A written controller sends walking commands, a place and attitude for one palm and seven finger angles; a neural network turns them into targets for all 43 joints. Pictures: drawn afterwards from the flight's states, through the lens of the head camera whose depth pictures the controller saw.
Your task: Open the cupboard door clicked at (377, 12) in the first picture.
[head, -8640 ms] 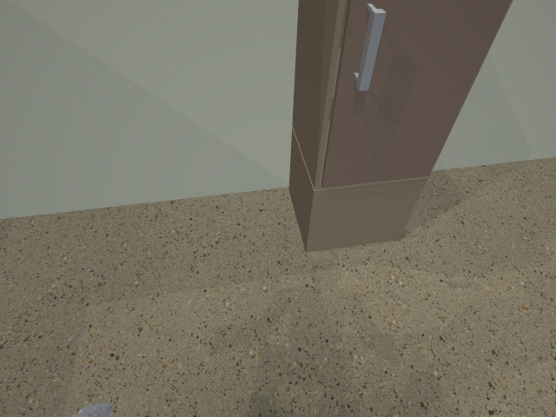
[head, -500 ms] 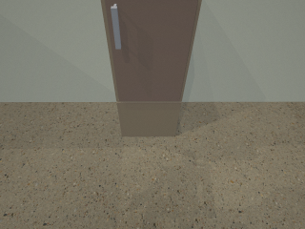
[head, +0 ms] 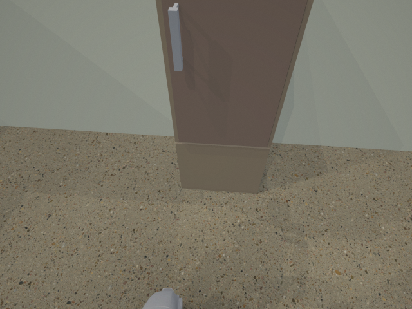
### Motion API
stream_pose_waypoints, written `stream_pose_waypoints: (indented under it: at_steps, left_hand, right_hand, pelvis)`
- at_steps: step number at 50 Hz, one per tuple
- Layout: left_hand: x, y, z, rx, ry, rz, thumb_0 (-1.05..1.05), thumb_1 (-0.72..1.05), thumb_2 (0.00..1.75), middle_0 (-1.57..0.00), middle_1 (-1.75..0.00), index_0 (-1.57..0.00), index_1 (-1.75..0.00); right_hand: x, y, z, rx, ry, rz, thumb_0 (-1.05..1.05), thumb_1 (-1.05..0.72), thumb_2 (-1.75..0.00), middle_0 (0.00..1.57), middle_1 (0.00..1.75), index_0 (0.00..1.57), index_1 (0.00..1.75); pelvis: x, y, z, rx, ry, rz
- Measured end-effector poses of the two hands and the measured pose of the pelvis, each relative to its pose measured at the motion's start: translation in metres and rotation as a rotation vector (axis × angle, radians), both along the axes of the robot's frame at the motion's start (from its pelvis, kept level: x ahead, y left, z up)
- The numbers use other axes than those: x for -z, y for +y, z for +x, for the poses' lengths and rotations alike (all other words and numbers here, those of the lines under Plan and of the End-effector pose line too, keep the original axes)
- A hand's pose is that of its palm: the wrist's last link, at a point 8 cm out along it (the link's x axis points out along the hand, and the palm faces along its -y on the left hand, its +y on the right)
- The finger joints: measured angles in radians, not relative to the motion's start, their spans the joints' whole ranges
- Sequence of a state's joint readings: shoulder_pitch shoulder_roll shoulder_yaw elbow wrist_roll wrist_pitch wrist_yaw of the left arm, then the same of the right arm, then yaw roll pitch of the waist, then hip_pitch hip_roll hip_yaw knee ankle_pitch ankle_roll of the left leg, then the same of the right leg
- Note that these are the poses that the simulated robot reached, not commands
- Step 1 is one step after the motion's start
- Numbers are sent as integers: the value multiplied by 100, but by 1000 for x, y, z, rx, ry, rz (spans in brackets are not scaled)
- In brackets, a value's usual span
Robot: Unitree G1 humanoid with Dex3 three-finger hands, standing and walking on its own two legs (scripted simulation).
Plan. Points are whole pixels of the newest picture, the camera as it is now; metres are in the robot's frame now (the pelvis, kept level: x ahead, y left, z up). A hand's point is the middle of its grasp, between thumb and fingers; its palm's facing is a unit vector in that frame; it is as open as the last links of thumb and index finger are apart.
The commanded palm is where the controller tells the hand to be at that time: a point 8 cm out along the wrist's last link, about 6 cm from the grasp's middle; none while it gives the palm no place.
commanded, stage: take the last steps up to it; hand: left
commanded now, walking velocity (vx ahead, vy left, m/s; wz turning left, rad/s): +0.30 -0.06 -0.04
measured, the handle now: (177, 38) +0.80 +0.17 +0.14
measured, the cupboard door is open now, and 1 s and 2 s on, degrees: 0 0 0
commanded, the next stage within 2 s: come to a stop and stand still in 0.46 s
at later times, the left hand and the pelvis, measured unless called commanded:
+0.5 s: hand (145, 246) +0.28 +0.19 -0.15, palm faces -0.02 -0.97 -0.24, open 7.4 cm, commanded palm none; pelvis +0.18 -0.01 +0.00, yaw -3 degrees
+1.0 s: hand (150, 247) +0.29 +0.18 -0.19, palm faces +0.05 -0.98 -0.21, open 7.4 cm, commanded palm none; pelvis +0.24 +0.00 -0.01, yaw -2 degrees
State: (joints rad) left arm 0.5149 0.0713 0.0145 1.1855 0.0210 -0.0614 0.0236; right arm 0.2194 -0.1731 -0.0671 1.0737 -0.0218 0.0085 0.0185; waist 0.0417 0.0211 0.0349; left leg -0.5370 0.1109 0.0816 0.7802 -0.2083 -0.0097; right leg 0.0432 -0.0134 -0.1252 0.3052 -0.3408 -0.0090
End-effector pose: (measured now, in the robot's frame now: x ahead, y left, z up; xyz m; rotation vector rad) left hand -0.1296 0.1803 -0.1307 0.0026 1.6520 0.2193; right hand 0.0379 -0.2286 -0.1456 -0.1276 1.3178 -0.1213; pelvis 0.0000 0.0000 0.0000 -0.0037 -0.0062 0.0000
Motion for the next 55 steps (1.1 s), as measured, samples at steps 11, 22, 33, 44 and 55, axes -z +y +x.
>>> stream_pose_waypoints:
  at_steps: [11,22,33,44,55]
  left_hand:
    - [26,53,129,62,-74,-12,1,90,90,-20,-30,-20,-30]
    - [-5,70,360,193,-475,105,1,91,90,-19,-30,-19,-30]
    - [-2,11,426,231,-435,115,0,91,90,-19,-30,-20,-30]
    - [5,21,414,162,-309,120,0,92,90,-20,-30,-20,-30]
    - [27,69,409,137,-314,89,1,90,90,-20,-30,-20,-30]
  right_hand:
    - [-11,45,129,27,-239,-27,-1,-92,-90,20,30,20,30]
    - [-5,5,121,88,-46,-38,-2,-93,-90,20,30,20,30]
    - [16,-33,149,118,140,6,1,-91,-90,20,30,20,30]
    - [5,-31,252,49,15,-19,0,-91,-90,20,30,20,30]
    - [-19,4,289,-6,-144,-96,0,-90,-90,20,30,20,30]
  pelvis:
    - [9,33,79,39,-22,8]
    - [-1,10,151,39,-9,32]
    - [5,-35,224,45,-5,19]
    - [0,-28,244,42,1,20]
    - [6,8,237,41,-7,-9]
